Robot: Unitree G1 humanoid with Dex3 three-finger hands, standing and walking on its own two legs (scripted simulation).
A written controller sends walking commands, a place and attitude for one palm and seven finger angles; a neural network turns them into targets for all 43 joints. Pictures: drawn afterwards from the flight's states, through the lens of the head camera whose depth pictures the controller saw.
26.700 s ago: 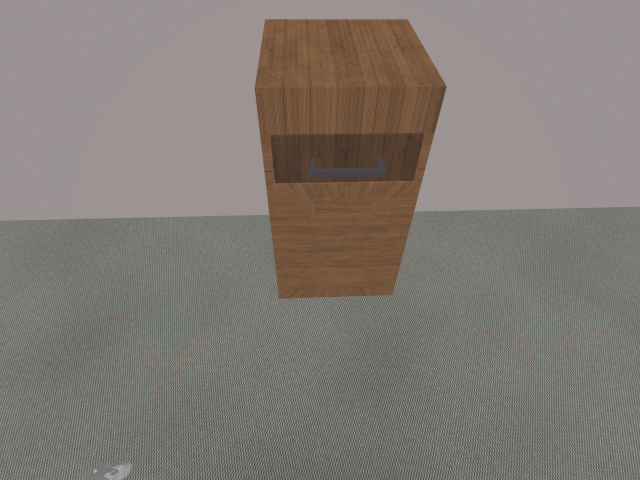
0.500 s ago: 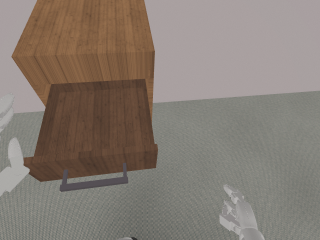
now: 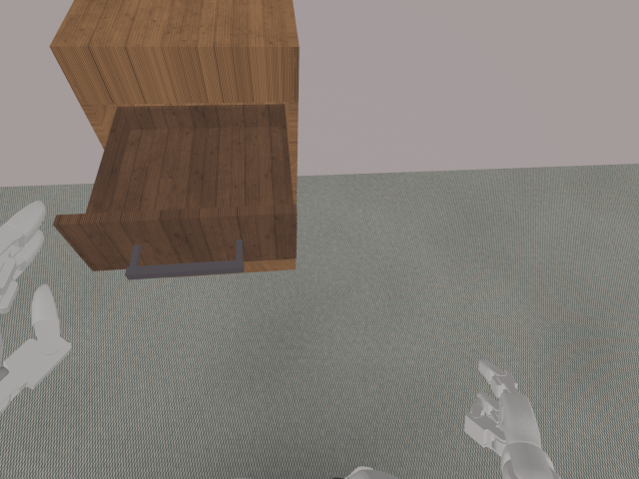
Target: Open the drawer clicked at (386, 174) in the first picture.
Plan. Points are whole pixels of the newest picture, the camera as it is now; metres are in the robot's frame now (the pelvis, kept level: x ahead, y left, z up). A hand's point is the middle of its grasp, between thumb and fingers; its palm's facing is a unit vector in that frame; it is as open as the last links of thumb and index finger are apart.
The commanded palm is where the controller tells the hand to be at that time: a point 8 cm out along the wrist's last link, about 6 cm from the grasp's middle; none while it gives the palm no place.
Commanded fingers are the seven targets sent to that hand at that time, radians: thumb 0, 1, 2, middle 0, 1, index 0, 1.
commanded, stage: stop stepping back and stand still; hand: left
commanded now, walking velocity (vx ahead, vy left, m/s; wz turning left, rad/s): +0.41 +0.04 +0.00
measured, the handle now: (187, 259) +0.46 +0.25 -0.13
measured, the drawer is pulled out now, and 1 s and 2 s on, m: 0.30 0.30 0.30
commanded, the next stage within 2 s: let the arm hang, fingers relaxed in 0.90 s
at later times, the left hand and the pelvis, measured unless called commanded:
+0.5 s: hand out of the picture +0.08 +0.21 +0.18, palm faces +0.34 -0.82 -0.46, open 7.4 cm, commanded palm +0.02 +0.26 +0.18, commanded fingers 0.00 0.90 0.90 -0.20 -0.30 -0.20 -0.30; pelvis -0.10 -0.02 +0.01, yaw +2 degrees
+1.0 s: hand out of the picture +0.09 +0.19 +0.17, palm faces +0.34 -0.82 -0.46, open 7.4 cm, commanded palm none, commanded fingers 0.00 0.90 0.90 -0.20 -0.30 -0.20 -0.30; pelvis -0.09 -0.04 +0.00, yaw +2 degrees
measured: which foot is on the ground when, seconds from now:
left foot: down 0.00-0.12, up 0.14-0.34, down 0.36-0.66, up 0.68-0.92, down 0.94-1.00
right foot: down 0.00-0.38, up 0.40-0.62, down 0.64-1.00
